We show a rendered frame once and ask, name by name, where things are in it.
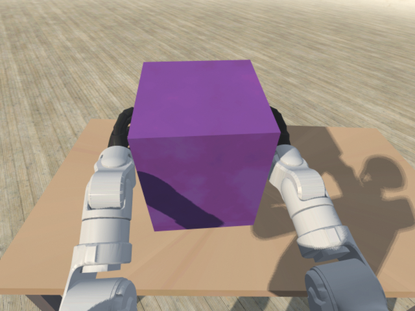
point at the carton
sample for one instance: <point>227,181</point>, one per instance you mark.
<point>202,137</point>

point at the right robot forearm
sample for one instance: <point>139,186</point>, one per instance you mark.
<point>321,234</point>

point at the left robot forearm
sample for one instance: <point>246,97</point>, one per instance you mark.
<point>107,212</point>

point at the table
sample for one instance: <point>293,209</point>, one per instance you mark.
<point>371,185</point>

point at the right robot upper arm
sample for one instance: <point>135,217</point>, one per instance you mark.
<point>346,285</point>

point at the left robot hand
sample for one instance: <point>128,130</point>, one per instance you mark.
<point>120,130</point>

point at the right robot hand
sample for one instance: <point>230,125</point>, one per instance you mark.
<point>284,136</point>

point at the left robot upper arm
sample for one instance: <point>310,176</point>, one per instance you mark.
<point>107,294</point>

